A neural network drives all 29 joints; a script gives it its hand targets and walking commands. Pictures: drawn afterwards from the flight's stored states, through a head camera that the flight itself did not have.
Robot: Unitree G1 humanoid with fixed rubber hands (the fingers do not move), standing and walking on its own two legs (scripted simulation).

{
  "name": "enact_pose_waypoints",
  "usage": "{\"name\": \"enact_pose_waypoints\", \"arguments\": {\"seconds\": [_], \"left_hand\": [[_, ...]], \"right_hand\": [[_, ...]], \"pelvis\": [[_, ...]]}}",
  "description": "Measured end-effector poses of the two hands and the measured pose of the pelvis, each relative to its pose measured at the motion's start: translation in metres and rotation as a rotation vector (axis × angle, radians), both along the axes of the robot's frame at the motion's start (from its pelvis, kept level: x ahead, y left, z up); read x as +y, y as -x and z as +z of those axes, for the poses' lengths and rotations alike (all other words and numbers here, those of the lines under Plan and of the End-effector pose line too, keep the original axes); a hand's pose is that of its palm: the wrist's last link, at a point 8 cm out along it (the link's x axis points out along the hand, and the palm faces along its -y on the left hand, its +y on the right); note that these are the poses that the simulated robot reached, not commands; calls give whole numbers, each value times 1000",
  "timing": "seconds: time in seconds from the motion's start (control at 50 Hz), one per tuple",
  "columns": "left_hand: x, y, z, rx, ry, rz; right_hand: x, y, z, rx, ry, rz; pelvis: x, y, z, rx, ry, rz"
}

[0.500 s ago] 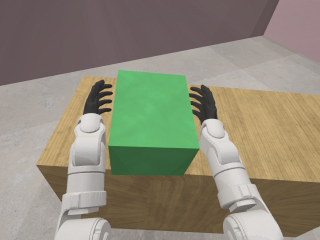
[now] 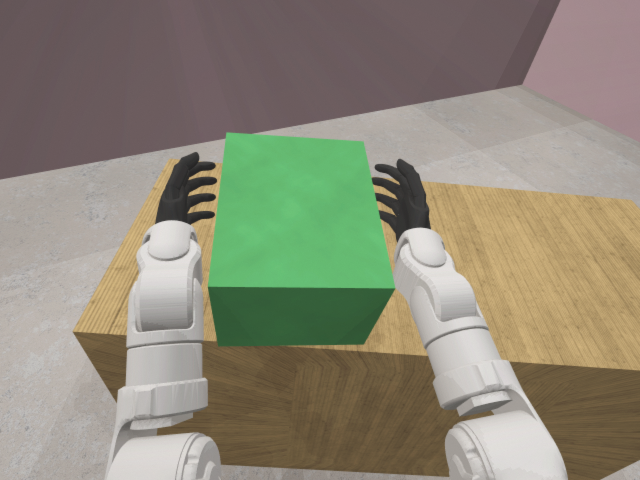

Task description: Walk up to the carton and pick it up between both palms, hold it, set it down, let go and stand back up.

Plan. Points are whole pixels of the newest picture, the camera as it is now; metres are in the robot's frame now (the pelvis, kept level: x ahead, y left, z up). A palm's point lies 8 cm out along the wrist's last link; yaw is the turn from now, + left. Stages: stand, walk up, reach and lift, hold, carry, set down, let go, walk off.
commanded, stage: hold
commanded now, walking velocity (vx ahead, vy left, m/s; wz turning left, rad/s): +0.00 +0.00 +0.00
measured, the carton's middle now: (294, 238) +0.38 +0.01 +0.13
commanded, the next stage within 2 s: none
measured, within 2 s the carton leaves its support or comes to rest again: neither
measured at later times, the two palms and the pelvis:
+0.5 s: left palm (174, 215) +0.36 +0.15 +0.19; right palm (412, 220) +0.36 -0.13 +0.18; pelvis +0.00 +0.00 +0.00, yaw +0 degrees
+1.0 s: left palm (172, 218) +0.35 +0.15 +0.19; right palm (411, 222) +0.36 -0.13 +0.18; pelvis -0.01 +0.00 +0.00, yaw +0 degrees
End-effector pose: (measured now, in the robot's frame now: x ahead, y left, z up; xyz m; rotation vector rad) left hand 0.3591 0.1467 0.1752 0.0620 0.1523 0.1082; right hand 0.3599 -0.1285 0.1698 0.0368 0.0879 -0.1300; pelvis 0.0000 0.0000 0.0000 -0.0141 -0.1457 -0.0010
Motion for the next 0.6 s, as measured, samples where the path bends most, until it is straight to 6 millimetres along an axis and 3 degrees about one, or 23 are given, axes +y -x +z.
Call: {"name": "enact_pose_waypoints", "arguments": {"seconds": [0.14, 0.3, 0.6], "left_hand": [[5, 10, 8, -1, 6, 21], [6, 7, 10, 18, 10, 22], [1, 6, 9, 1, 3, 9]], "right_hand": [[5, 5, 6, -3, -5, 15], [6, 3, 7, 12, -5, 15], [0, 3, 8, -10, -2, 9]], "pelvis": [[1, 5, 0, -10, -2, -1], [-1, 9, 0, -2, -5, 0], [-2, 1, 0, -18, -3, 2]]}}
